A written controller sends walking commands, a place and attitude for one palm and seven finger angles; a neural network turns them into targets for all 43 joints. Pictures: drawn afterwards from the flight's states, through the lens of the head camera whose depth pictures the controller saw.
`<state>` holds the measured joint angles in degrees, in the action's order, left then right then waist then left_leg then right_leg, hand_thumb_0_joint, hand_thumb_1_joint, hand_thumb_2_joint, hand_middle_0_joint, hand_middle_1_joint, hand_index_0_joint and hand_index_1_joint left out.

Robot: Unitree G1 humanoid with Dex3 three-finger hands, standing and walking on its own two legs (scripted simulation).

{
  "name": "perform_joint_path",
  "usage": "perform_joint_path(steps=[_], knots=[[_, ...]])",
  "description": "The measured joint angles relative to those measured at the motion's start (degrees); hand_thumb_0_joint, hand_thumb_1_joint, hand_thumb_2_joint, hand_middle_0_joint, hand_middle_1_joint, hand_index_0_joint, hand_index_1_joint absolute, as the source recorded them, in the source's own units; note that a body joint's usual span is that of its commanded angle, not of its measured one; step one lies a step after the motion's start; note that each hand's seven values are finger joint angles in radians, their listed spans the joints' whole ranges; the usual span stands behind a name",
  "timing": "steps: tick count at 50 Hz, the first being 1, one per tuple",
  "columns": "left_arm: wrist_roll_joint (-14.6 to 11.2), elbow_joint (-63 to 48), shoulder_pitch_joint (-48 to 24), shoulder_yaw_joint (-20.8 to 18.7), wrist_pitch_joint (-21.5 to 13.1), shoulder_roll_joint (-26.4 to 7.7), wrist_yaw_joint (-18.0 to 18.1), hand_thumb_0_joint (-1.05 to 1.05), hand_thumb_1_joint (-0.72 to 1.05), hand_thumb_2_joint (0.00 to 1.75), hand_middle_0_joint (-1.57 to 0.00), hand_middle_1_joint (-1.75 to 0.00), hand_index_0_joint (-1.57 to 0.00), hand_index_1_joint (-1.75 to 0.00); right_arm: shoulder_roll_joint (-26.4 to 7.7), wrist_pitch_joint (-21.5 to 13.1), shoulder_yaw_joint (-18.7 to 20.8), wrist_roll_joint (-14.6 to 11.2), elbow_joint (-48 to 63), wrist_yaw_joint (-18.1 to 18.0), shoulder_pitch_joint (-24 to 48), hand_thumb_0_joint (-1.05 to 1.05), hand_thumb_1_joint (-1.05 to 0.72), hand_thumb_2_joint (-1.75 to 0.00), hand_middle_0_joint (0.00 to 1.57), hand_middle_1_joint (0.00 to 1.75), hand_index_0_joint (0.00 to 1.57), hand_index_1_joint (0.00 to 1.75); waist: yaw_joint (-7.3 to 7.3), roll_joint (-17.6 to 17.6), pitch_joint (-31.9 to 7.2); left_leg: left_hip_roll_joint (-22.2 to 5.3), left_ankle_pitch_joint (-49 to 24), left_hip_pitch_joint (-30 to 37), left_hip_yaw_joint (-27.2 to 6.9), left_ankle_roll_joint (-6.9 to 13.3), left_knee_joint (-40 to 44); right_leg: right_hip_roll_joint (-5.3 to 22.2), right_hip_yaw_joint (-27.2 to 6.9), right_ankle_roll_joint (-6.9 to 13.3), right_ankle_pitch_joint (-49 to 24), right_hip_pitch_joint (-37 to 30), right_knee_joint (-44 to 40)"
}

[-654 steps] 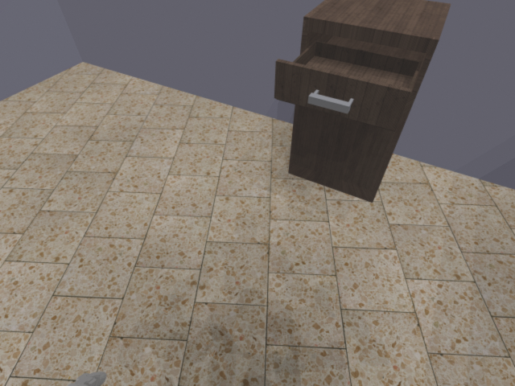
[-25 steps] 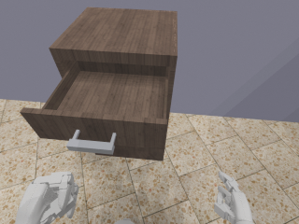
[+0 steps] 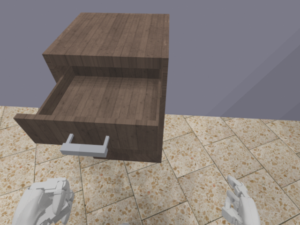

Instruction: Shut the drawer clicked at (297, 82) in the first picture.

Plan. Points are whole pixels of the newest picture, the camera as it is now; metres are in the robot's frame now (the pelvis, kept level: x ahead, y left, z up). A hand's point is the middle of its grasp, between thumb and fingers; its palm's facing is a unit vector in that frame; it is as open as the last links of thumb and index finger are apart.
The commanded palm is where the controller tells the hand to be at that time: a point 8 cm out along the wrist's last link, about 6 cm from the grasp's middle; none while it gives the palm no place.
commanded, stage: bring the fist close to the handle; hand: left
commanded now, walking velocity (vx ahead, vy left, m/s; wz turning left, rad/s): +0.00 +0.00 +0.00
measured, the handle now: (86, 143) +0.35 +0.23 -0.01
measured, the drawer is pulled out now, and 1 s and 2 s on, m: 0.28 0.28 0.28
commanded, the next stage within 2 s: push the drawer shut in 1.36 s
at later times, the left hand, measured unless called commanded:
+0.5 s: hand (76, 190) +0.20 +0.20 +0.04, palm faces +0.02 -1.00 -0.05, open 3.3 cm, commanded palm +0.17 +0.25 +0.04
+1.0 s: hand (87, 186) +0.22 +0.19 -0.02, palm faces -0.02 -1.00 -0.03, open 3.3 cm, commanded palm +0.21 +0.25 -0.01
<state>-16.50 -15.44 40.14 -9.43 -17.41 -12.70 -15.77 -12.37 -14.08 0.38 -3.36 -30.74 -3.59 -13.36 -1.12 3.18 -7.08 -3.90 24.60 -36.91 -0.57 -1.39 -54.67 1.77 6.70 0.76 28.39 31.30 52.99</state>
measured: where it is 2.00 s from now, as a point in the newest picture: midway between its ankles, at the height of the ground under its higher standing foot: outside the picture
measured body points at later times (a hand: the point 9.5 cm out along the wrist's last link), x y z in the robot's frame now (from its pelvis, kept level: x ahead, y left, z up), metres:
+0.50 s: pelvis +0.00 +0.01 -0.02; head +0.05 +0.01 +0.43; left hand +0.19 +0.25 +0.04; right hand +0.18 -0.23 -0.09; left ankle +0.03 +0.13 -0.69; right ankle -0.01 -0.11 -0.69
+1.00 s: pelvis -0.02 +0.02 -0.06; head +0.06 +0.03 +0.39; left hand +0.22 +0.25 -0.01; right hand +0.17 -0.22 -0.13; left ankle +0.03 +0.13 -0.69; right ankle -0.01 -0.11 -0.69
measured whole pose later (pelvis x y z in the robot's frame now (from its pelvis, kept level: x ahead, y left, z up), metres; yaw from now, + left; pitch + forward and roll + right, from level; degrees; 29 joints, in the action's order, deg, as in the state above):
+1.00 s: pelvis -0.02 +0.02 -0.06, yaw -1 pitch +18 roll -3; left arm -13.0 0.5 19.1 -7.7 -24.1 -12.1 -12.1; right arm -12.7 -8.9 -0.5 -0.2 -30.1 -2.3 -10.9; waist 0.7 1.5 -8.8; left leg -3.7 29.8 -60.2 -0.9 0.1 -72.2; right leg 2.6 5.9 -0.3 33.3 54.0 69.9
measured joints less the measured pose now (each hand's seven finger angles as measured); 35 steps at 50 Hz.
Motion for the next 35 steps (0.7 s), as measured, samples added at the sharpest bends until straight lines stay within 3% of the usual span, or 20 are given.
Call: perform_joint_path(steps=[9, 16, 24, 35], knots=[[-0.46, 5.37, -4.19, -2.14, -2.55, 0.14, -0.64, 0.02, 0.90, 0.90, -1.40, -1.60, -1.40, -1.60, 0.10, -0.06, -0.28, 0.74, -0.86, -0.08, 1.00, 0.01, -0.90, -0.89, 0.20, 0.30, 0.20, 0.30, 0.04, -0.78, 0.78, -0.05, 0.07, -2.03, -0.63, -0.24, -1.15, -0.08, 0.51, 0.27, 0.26, 1.75, 1.08], [0.23, 8.03, -8.34, -0.80, -3.51, 0.41, -1.62, 0.02, 0.90, 0.90, -1.40, -1.60, -1.40, -1.60, -0.52, -0.22, -0.06, 1.38, -1.62, 0.23, 1.30, 0.01, -0.90, -0.89, 0.20, 0.30, 0.21, 0.30, 0.79, -0.96, 1.19, 0.10, 0.76, -5.45, -0.74, 0.09, -3.51, 0.16, 0.48, 0.02, 0.86, 5.00, 3.24], [1.22, 9.97, -11.16, -0.91, -3.56, 0.77, 0.99, 0.02, 0.90, 0.90, -1.40, -1.60, -1.40, -1.60, 0.10, 1.74, 0.39, 1.85, -1.81, 0.67, 1.02, 0.01, -0.90, -0.89, 0.20, 0.30, 0.21, 0.30, 1.75, -1.45, 0.50, 0.18, 1.83, -8.73, -0.08, 0.56, -5.89, 0.42, -0.32, -0.42, 1.70, 8.54, 5.69], [2.11, 12.14, -13.91, 0.22, -6.04, 0.89, 2.04, 0.02, 0.90, 0.90, -1.40, -1.60, -1.40, -1.60, 0.15, 3.30, 0.08, 2.57, -1.03, 1.08, 1.57, 0.01, -0.90, -0.89, 0.20, 0.30, 0.21, 0.30, 1.75, -1.55, -0.62, 0.22, 3.70, -14.97, 0.08, 1.16, -11.05, 0.70, -0.80, -0.93, 3.33, 14.65, 10.58]])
